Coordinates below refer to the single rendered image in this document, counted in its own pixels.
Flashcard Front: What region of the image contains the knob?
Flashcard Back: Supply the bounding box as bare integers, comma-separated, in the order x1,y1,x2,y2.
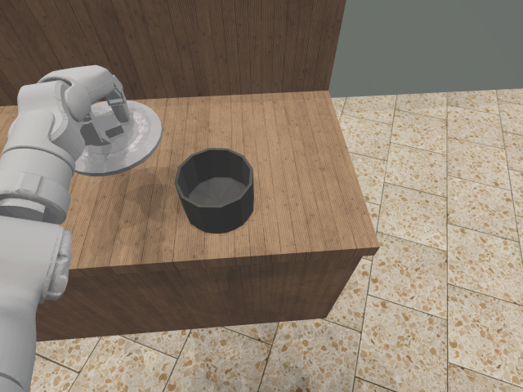
96,110,124,138

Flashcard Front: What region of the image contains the robot left forearm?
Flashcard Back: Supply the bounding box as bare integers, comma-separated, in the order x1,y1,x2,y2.
0,74,92,225

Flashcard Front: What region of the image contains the table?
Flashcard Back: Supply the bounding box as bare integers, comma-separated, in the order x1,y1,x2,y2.
0,0,380,342

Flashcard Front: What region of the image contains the left robot upper arm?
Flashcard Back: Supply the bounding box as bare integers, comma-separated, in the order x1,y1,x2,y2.
0,216,73,392

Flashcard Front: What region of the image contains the lid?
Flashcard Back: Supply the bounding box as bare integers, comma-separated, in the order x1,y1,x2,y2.
74,100,163,176

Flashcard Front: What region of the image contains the pot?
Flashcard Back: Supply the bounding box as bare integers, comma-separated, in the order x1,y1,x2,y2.
174,148,254,234

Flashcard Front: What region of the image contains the robot left hand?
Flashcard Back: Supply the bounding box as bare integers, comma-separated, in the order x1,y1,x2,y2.
40,65,130,146

